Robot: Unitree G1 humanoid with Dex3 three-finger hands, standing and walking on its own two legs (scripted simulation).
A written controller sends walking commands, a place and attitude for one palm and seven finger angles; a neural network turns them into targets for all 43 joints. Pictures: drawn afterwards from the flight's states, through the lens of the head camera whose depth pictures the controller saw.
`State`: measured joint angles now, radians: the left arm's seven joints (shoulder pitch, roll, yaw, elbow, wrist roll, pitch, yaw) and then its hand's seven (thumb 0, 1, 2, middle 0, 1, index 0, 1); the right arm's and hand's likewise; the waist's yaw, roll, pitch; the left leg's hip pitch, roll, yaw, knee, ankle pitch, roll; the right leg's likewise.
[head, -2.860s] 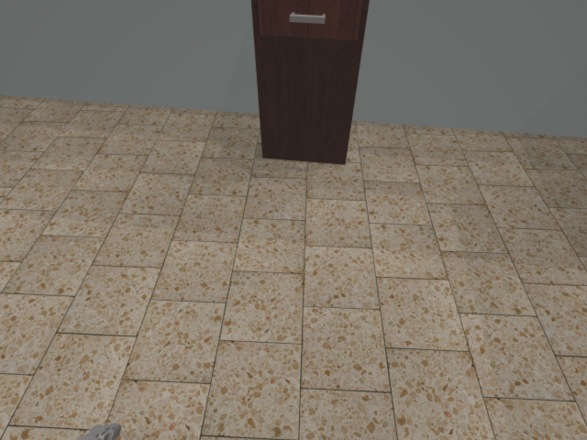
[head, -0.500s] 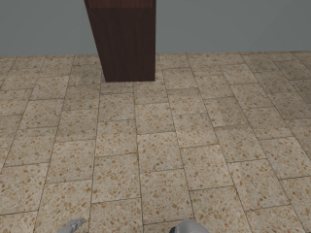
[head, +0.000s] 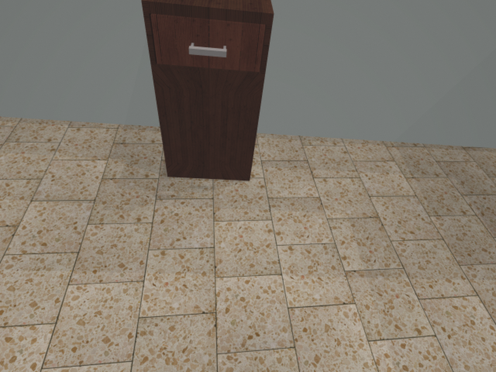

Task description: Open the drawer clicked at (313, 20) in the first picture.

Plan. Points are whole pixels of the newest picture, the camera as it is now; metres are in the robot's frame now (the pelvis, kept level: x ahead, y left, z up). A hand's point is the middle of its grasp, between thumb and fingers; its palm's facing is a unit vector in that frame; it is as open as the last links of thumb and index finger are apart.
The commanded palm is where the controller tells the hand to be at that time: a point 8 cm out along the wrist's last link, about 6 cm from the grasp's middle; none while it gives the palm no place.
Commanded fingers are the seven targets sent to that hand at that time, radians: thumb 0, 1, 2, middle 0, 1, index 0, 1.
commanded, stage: walk to a spot facing it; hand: left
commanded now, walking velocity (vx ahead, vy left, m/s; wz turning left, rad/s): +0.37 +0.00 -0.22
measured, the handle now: (208, 49) +1.18 +0.23 -0.02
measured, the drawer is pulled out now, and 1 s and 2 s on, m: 0.00 0.00 0.00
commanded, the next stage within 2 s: turn to face it in 0.54 s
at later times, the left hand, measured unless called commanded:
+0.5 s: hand (206, 282) +0.34 +0.10 -0.17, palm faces -0.06 -0.98 -0.20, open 7.2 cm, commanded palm none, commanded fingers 0.00 0.90 0.90 -0.20 -0.30 -0.20 -0.30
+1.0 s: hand (187, 269) +0.37 +0.15 -0.19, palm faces +0.09 -0.98 -0.15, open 7.3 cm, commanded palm none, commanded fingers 0.00 0.90 0.90 -0.20 -0.30 -0.20 -0.30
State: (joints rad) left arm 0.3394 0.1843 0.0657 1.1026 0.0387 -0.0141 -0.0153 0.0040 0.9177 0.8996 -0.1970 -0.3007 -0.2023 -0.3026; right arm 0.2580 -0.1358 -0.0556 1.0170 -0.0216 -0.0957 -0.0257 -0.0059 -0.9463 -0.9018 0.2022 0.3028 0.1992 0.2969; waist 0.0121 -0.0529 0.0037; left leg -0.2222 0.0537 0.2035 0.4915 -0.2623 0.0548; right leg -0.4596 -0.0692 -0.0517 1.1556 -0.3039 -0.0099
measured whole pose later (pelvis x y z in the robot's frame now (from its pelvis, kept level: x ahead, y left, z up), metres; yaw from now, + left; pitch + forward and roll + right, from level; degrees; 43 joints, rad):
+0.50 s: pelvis +0.23 -0.07 -0.01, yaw -5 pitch -1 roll -1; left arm 0.15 0.15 0.06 1.03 0.02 -0.07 0.01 -0.01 0.93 0.90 -0.20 -0.30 -0.20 -0.30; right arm 0.39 -0.12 -0.05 1.17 -0.02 -0.03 -0.01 0.01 -0.91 -0.90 0.20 0.30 0.20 0.30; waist -0.05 0.03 0.06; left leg -0.40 0.14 0.06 1.26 -0.35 0.00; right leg -0.34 -0.01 -0.18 0.59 -0.23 -0.07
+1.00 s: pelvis +0.39 -0.02 -0.01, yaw +2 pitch -1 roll -1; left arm 0.31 0.17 0.04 1.11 0.03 -0.01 0.01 0.00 0.92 0.90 -0.20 -0.30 -0.20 -0.30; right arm 0.19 -0.15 -0.05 1.02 -0.02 -0.05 -0.03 0.00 -0.94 -0.90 0.20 0.30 0.20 0.30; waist 0.02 -0.03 0.04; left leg -0.31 0.01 0.15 0.51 -0.18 0.08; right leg -0.41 -0.10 -0.09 1.08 -0.43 0.02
